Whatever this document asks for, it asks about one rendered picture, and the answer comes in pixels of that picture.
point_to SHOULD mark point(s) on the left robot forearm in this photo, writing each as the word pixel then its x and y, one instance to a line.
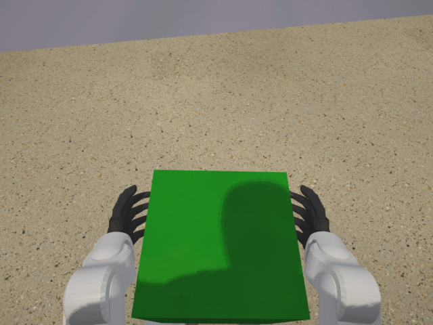
pixel 94 294

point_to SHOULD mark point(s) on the robot right hand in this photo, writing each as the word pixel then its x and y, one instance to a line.
pixel 313 214

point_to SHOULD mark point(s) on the carton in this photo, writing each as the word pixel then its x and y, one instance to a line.
pixel 220 247

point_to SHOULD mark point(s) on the robot left hand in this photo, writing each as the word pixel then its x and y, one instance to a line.
pixel 123 213

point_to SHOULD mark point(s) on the right robot forearm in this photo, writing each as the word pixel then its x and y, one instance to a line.
pixel 348 293

